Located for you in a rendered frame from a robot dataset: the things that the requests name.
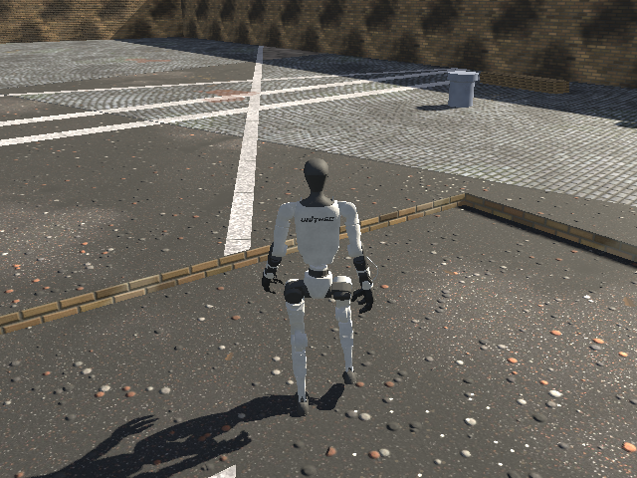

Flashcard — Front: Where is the robot right hand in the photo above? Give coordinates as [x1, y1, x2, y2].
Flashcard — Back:
[351, 287, 375, 314]

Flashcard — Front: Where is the right robot upper arm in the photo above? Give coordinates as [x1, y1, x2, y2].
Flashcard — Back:
[337, 201, 363, 257]

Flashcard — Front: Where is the left robot upper arm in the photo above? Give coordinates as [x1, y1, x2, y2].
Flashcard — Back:
[272, 202, 297, 257]

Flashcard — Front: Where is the robot left hand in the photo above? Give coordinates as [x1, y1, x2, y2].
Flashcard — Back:
[262, 272, 285, 294]

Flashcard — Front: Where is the humanoid robot head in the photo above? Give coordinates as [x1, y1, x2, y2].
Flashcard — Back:
[300, 158, 334, 207]

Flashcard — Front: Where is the robot left forearm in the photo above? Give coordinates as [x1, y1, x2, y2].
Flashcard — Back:
[264, 242, 282, 279]

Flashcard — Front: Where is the robot right forearm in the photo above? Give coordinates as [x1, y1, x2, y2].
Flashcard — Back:
[353, 242, 373, 290]

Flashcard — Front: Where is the right robot foot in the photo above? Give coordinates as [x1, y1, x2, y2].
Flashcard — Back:
[342, 367, 357, 384]

